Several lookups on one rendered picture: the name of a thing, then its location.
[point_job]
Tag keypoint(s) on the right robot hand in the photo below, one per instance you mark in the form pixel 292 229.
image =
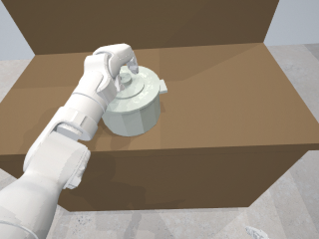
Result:
pixel 255 233

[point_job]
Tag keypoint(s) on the left robot hand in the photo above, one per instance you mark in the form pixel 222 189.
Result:
pixel 126 56

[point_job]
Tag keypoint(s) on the knob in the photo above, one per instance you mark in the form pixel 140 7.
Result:
pixel 126 79

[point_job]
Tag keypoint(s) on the lid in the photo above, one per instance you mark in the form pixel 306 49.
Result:
pixel 143 90

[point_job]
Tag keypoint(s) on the table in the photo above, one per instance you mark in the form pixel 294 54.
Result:
pixel 230 124

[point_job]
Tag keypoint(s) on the left robot upper arm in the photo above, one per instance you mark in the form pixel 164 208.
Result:
pixel 28 205

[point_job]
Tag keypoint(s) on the pot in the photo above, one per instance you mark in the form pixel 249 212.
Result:
pixel 138 122

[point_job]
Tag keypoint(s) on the left robot forearm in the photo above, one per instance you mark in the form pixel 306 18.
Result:
pixel 79 117

